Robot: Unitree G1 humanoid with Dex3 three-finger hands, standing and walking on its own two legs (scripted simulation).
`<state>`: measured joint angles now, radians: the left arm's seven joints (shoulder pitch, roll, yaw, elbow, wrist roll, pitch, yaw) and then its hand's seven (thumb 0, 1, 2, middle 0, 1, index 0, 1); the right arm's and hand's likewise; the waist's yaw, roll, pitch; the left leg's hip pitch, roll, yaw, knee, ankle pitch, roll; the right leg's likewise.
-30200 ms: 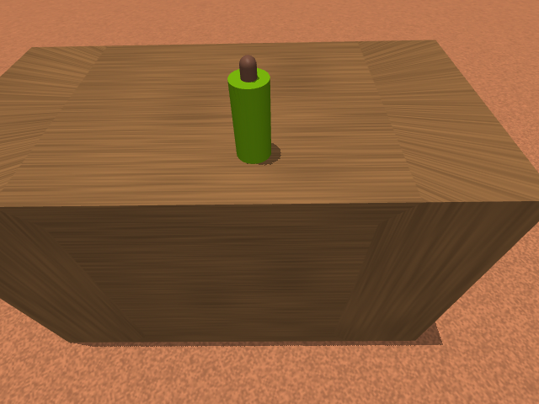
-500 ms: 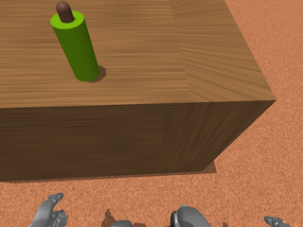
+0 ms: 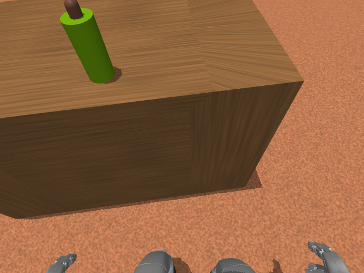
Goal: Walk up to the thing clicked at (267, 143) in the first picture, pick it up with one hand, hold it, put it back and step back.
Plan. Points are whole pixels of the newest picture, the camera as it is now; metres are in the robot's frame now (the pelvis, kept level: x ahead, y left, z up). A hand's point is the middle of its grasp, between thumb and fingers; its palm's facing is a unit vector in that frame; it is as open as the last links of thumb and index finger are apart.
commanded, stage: step back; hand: left
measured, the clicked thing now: (88, 42) +0.62 +0.23 +0.15
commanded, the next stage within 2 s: none
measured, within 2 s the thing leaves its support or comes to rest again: neither
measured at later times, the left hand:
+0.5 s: hand out of the picture -0.04 +0.28 -0.15, palm faces +0.06 -0.94 -0.33, open 7.4 cm
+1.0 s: hand out of the picture -0.21 +0.22 -0.12, palm faces +0.02 -0.89 -0.45, open 7.4 cm
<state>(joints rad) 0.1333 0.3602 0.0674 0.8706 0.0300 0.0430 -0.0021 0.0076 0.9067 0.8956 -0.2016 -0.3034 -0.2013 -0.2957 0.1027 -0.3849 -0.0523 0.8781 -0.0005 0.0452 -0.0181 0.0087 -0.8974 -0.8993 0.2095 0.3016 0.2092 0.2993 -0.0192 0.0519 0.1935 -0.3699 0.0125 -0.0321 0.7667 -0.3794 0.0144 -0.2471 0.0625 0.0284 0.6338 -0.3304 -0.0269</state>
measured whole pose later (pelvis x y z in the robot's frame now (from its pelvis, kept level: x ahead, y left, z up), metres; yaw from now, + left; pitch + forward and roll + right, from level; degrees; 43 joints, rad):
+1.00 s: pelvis -0.30 -0.06 +0.01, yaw +2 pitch -1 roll +2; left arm 0.17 0.36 0.07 0.79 0.04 0.05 0.01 0.01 0.90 0.90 -0.21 -0.30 -0.21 -0.30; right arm 0.20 -0.41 -0.05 0.87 -0.01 0.04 -0.04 0.01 -0.90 -0.90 0.21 0.30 0.21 0.30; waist 0.01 0.03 0.14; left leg -0.42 -0.08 -0.11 1.07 -0.51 -0.02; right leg -0.35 -0.02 -0.01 0.63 -0.27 -0.03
